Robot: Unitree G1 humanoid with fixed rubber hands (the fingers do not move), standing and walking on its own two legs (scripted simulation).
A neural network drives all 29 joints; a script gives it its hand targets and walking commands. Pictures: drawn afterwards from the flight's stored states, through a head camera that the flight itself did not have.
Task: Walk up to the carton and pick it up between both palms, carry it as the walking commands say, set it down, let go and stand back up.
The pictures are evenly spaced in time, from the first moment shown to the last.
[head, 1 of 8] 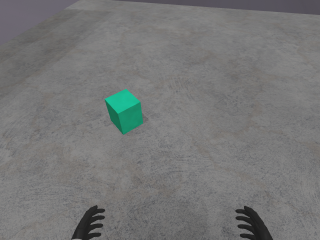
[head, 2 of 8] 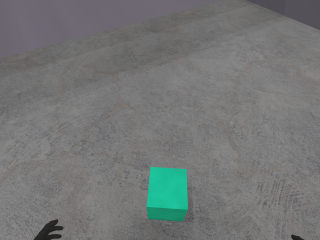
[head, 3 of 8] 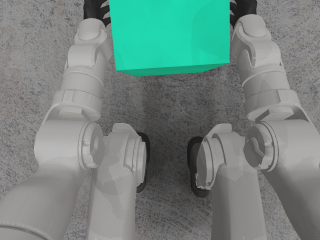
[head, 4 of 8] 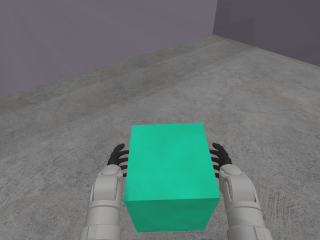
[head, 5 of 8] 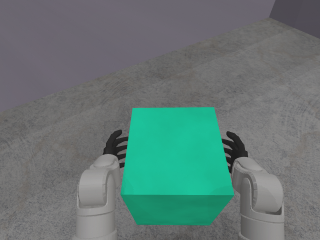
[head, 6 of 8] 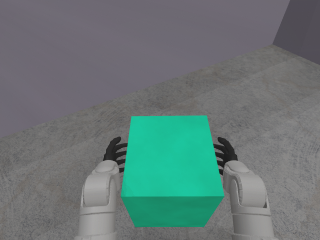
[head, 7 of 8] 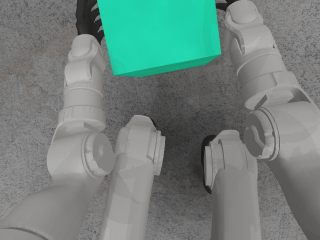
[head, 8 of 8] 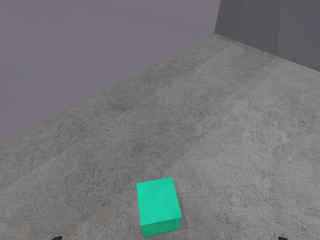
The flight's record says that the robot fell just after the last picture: no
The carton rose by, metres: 0.68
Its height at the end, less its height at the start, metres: +0.00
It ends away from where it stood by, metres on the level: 1.26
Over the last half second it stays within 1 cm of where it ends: yes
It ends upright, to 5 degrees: yes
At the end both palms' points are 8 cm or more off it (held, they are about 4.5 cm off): yes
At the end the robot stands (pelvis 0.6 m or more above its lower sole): yes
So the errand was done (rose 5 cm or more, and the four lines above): yes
